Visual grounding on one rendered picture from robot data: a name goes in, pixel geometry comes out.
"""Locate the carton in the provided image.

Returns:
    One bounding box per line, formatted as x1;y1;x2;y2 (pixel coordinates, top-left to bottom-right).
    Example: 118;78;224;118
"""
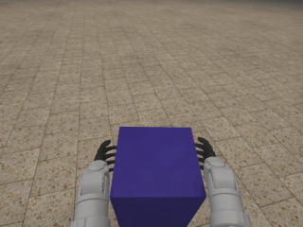
110;127;206;227

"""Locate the robot right hand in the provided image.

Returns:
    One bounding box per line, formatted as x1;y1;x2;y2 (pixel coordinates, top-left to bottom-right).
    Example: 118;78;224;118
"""
195;136;216;170

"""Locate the robot right forearm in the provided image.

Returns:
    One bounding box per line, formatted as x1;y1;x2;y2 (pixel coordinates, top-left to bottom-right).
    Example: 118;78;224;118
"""
204;156;253;227

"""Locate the robot left forearm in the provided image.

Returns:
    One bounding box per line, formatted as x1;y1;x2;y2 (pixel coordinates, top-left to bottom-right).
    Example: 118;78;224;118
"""
70;160;111;227

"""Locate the robot left hand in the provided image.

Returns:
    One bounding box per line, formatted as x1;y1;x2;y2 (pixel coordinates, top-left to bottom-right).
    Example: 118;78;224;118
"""
94;139;116;172

